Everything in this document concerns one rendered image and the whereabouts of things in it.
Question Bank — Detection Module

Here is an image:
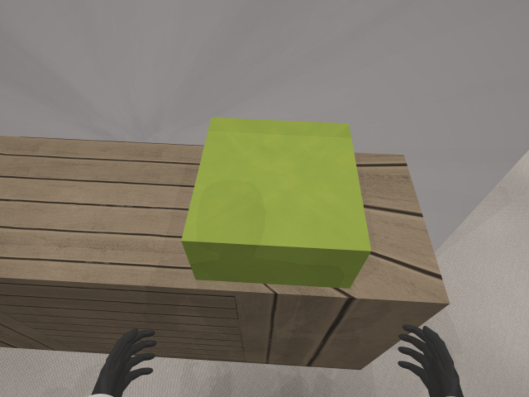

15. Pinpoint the robot left hand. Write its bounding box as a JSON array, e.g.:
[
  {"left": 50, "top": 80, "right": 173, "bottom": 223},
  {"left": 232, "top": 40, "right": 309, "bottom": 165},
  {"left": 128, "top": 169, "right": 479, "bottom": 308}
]
[{"left": 91, "top": 328, "right": 157, "bottom": 397}]

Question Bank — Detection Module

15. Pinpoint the pedestal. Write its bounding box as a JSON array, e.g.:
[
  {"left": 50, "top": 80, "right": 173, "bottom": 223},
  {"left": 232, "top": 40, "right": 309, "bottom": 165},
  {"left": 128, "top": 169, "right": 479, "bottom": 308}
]
[{"left": 0, "top": 136, "right": 450, "bottom": 370}]

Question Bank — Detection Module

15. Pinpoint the carton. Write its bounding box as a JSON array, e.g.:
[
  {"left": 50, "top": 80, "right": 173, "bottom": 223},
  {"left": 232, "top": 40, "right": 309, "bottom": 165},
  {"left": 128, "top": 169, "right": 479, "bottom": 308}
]
[{"left": 181, "top": 117, "right": 371, "bottom": 289}]

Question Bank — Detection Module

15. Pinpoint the robot right hand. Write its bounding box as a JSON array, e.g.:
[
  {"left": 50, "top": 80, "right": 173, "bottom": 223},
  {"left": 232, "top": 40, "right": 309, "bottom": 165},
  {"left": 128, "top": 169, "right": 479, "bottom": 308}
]
[{"left": 398, "top": 324, "right": 464, "bottom": 397}]

